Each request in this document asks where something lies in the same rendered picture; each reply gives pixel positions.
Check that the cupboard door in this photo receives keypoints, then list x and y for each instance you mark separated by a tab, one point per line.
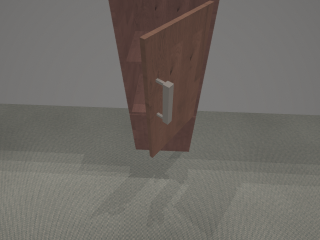
173	52

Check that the handle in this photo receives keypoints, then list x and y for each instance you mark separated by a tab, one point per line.
167	100

